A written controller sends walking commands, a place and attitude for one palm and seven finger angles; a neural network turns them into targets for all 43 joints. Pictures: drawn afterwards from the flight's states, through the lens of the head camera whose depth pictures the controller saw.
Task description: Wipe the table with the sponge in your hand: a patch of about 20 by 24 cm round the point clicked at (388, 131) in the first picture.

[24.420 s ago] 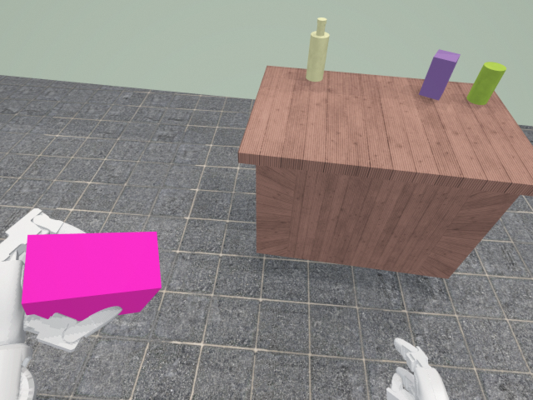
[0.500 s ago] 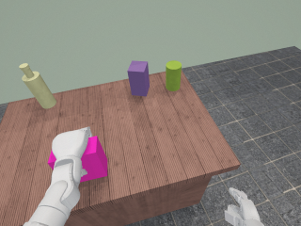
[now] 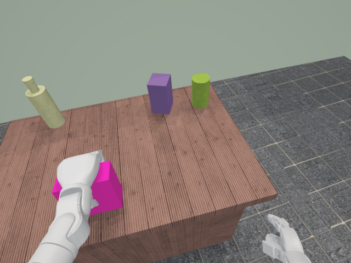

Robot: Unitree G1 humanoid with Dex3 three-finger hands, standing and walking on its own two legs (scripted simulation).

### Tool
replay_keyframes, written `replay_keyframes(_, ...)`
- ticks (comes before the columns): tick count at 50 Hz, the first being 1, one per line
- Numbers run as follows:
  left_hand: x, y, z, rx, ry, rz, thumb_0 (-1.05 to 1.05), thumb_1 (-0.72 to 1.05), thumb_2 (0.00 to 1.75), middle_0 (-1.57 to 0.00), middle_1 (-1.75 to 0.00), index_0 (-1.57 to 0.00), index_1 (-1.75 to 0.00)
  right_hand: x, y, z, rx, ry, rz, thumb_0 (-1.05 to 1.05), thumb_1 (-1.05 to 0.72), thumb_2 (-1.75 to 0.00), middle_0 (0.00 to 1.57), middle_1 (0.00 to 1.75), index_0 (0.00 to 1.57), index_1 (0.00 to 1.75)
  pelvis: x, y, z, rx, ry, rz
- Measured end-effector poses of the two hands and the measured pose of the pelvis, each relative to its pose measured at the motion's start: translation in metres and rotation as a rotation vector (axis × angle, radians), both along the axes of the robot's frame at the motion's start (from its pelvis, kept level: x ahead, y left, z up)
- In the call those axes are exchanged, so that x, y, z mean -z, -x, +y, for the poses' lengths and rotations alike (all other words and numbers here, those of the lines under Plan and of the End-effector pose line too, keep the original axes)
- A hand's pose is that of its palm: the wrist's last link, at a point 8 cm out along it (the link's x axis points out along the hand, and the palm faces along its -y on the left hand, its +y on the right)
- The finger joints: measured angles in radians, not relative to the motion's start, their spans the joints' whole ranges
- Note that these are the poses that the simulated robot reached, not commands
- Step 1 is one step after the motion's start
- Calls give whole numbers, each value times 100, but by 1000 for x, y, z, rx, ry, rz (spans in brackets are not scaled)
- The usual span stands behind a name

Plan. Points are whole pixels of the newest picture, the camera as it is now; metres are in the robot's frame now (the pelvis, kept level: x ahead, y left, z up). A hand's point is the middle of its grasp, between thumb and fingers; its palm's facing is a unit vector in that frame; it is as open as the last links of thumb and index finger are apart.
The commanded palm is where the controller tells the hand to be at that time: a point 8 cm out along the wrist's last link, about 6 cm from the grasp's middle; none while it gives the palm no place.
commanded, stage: lower the sponge onto the table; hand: left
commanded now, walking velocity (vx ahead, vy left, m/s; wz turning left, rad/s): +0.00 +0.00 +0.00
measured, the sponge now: (94, 194) +0.27 +0.27 -0.03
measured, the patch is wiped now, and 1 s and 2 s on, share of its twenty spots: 0.00 0.00 0.20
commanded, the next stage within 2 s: wipe forward along the first lane in 1.40 s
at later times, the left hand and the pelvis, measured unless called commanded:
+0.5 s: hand (86, 184) +0.27 +0.27 +0.02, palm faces -0.08 -0.07 -0.99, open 10.4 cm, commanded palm +0.25 +0.26 +0.08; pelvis -0.01 +0.00 +0.00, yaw +0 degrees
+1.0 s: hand (86, 190) +0.26 +0.28 -0.01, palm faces -0.11 -0.08 -0.99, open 10.4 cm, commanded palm +0.25 +0.27 +0.06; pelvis -0.01 +0.01 +0.00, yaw +0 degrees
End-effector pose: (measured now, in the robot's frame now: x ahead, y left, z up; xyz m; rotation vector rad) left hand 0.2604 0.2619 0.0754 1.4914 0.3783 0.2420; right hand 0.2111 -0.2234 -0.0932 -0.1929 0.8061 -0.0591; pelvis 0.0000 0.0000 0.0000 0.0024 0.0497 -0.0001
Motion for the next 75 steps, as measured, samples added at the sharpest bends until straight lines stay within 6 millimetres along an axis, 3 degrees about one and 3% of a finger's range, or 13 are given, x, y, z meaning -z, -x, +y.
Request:
replay_keyframes(14,-4,0,-9,15,10,-7,0,-53,103,-69,-131,-72,-131,-1,2,5,-7,-20,-7,1,-90,-89,20,30,20,30,0,3,0,2,-2,-5)
replay_keyframes(22,-5,6,-1,-14,-2,-18,0,-53,103,-69,-131,-72,-131,-1,8,3,3,-15,-2,1,-90,-89,20,30,20,30,-1,5,0,4,-2,-13)
replay_keyframes(36,8,3,-3,36,7,-6,0,-53,103,-69,-131,-72,-131,3,21,0,28,-2,18,1,-90,-89,20,30,20,30,1,8,4,9,0,5)
replay_keyframes(46,22,11,14,-34,6,44,0,-53,103,-69,-131,-72,-131,4,28,-4,44,17,39,1,-90,-89,20,30,20,30,1,10,6,3,4,7)
replay_keyframes(54,27,5,6,37,2,24,0,-53,103,-69,-131,-72,-131,7,31,0,48,17,44,1,-90,-89,20,30,20,30,3,12,10,-2,5,22)
replay_keyframes(75,35,0,7,-5,-14,24,0,-53,103,-69,-131,-72,-131,11,32,1,54,5,69,1,-90,-89,20,30,20,30,5,10,11,-4,7,43)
